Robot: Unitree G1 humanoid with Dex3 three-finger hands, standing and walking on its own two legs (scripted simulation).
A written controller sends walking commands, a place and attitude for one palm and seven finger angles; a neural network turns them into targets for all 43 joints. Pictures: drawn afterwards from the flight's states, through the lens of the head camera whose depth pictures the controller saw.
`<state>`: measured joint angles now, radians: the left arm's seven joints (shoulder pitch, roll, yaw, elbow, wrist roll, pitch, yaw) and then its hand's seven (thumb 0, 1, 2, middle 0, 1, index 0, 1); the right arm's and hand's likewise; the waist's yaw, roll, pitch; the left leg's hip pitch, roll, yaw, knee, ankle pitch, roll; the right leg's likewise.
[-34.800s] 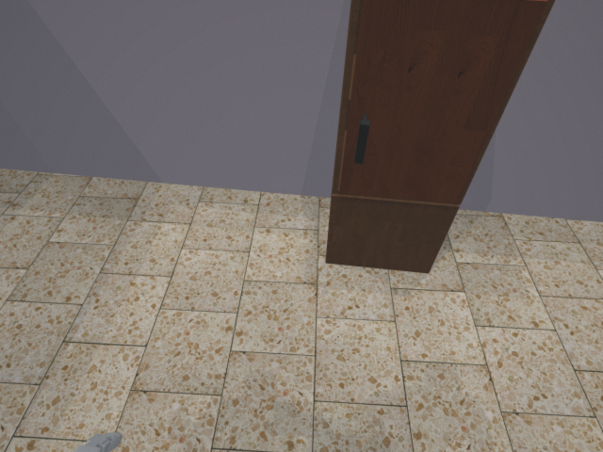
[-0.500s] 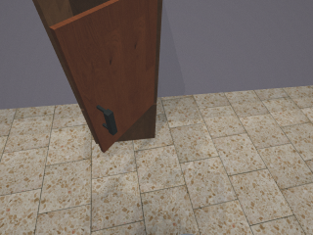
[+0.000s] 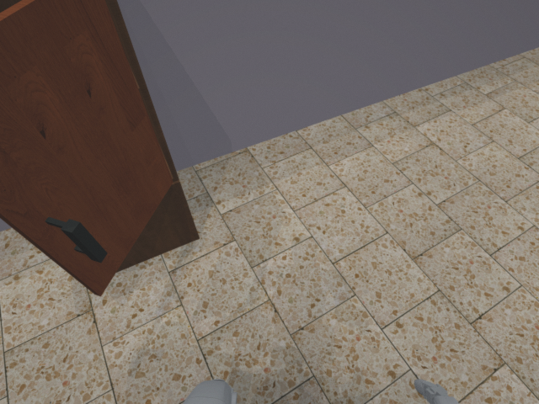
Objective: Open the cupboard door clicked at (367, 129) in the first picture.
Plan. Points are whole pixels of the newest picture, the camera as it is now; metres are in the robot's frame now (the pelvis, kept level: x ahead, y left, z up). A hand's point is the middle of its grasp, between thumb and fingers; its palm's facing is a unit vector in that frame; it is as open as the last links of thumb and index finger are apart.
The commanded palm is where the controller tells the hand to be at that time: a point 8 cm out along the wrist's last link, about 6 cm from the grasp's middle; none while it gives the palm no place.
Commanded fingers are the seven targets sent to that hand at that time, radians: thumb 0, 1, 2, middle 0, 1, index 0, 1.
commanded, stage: walk to a spot facing it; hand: left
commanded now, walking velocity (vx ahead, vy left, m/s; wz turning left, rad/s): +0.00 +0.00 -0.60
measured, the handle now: (76, 239) +0.39 +0.42 -0.11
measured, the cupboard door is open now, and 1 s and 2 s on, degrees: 46 46 46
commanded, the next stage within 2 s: turn to face it in 1.88 s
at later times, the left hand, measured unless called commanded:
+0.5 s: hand (189, 384) +0.16 +0.15 -0.16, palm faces -0.29 -0.91 -0.30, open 7.4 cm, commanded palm none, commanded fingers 0.00 0.90 0.90 -0.20 -0.30 -0.20 -0.30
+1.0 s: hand (237, 322) +0.27 +0.09 -0.17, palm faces -0.54 -0.83 -0.16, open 7.4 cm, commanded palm none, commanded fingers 0.00 0.90 0.90 -0.20 -0.30 -0.20 -0.30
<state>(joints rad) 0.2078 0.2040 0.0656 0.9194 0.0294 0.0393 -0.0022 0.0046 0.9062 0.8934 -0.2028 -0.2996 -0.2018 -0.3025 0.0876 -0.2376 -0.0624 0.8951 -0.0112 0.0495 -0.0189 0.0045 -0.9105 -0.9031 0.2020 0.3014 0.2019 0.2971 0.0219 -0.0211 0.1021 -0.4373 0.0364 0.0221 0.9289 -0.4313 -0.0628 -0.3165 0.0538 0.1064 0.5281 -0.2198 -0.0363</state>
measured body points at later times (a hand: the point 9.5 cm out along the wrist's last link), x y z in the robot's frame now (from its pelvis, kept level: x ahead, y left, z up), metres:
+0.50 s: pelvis +0.00 -0.03 -0.01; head +0.06 -0.07 +0.43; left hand +0.17 +0.20 -0.14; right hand -0.03 -0.30 -0.17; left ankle +0.01 +0.13 -0.69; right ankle -0.02 -0.13 -0.74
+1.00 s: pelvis +0.10 -0.05 +0.01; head +0.15 -0.04 +0.45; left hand +0.30 +0.13 -0.15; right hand -0.01 -0.27 -0.12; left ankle +0.11 +0.07 -0.74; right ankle +0.01 -0.16 -0.64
